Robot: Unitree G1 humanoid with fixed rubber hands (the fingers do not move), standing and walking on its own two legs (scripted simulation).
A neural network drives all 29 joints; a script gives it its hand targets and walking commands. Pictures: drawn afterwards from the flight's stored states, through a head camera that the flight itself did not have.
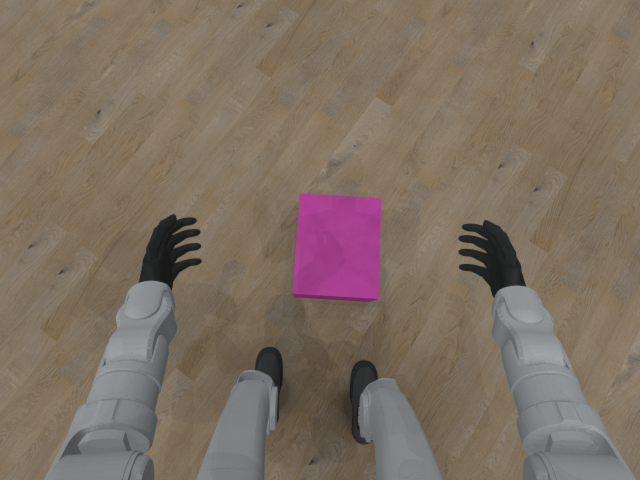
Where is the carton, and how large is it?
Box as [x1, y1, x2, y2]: [292, 193, 380, 301]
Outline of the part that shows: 300,193 292,293 295,296 299,297 364,301 376,299 378,297 380,198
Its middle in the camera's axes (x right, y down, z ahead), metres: +0.05 +0.03 +1.04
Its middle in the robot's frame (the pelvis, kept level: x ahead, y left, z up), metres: +0.47 -0.02 -0.64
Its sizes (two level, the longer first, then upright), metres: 0.258 0.211 0.151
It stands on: the floor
